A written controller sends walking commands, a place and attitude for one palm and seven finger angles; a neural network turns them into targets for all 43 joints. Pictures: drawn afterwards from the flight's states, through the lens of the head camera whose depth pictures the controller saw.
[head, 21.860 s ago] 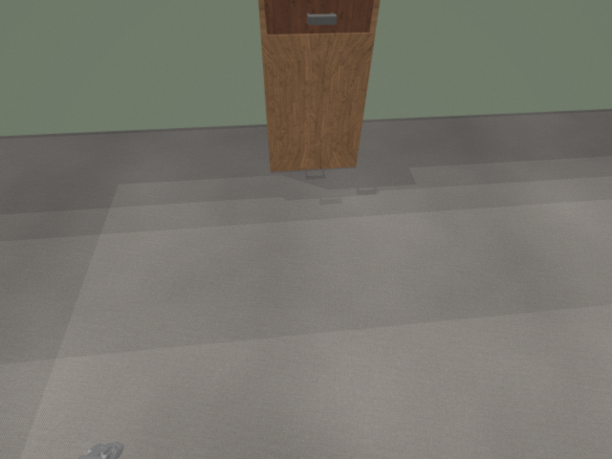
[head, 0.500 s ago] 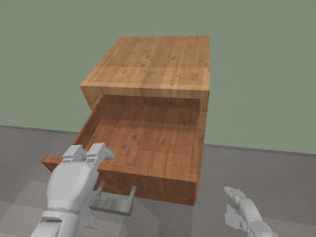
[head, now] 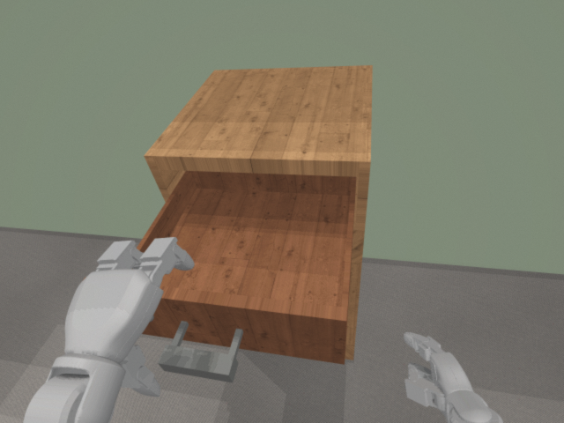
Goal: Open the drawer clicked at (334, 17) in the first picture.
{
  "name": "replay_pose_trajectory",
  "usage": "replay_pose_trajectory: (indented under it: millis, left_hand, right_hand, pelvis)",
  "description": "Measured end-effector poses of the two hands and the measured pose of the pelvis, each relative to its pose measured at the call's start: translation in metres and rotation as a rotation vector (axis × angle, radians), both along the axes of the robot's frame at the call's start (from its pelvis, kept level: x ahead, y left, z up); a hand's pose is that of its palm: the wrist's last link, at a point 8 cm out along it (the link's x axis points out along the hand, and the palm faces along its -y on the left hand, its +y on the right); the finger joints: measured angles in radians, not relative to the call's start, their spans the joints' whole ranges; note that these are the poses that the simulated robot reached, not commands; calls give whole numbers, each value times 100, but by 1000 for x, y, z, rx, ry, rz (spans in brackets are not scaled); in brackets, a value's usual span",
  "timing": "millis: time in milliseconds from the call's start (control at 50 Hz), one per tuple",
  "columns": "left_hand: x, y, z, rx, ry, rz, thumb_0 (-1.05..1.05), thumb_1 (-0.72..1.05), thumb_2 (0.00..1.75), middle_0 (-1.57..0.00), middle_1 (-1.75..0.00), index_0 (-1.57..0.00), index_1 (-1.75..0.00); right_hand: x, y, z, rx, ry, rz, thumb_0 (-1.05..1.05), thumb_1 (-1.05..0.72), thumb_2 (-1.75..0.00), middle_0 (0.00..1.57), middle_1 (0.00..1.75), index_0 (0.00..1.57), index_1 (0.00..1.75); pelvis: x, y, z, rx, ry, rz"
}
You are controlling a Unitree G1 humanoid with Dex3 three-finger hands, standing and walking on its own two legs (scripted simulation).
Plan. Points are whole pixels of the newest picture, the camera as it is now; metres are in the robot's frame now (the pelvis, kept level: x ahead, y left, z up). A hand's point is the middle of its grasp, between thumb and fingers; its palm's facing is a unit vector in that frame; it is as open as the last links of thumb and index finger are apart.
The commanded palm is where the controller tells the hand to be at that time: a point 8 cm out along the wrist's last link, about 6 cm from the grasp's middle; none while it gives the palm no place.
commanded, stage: draw the hand back to the body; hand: left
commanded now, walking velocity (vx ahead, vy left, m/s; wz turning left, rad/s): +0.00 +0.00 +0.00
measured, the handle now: (204, 347) +0.22 +0.18 -0.01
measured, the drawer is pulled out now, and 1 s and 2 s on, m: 0.30 0.30 0.30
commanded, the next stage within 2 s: step back with the hand held close in 1.54 s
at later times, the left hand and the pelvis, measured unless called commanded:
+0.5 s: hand (106, 327) +0.17 +0.24 +0.13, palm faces +0.11 -0.09 -0.99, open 13.8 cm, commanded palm +0.14 +0.23 +0.19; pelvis +0.00 +0.01 +0.00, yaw +1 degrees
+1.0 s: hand (106, 284) +0.20 +0.24 +0.17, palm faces +0.37 -0.85 -0.38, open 11.6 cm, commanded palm +0.15 +0.28 +0.18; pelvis +0.03 +0.02 +0.00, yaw +3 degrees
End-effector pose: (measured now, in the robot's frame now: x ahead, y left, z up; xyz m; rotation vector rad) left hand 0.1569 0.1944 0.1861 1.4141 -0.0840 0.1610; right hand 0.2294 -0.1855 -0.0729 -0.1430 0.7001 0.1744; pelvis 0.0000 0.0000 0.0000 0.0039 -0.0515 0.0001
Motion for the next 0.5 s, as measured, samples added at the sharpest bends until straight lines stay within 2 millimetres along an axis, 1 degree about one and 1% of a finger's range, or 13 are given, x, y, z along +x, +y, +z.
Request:
replay_pose_trajectory:
  millis: [160,320,400,500]
  left_hand:
    - [1,14,0,28,21,17,0,-49,30,-32,-120,-32,-120]
    - [-7,26,-1,35,49,22,0,-49,30,-32,-120,-32,-120]
    - [-10,34,-2,41,60,23,0,-49,30,-32,-120,-32,-120]
    - [-13,45,-2,53,61,29,0,-49,30,-32,-120,-32,-120]
  right_hand:
    - [-9,-9,-4,-17,7,-33,2,-91,-90,20,30,20,29]
    - [-16,-18,-6,-51,10,-59,2,-91,-90,20,30,20,29]
    - [-18,-18,-7,-68,13,-66,2,-91,-90,20,30,20,29]
    - [-18,-14,-7,-81,14,-69,2,-91,-90,20,30,20,29]
  pelvis:
    - [-1,-3,1,-1,1,5]
    - [0,-1,1,-4,14,10]
    - [0,2,1,-6,18,12]
    - [2,6,1,-9,23,16]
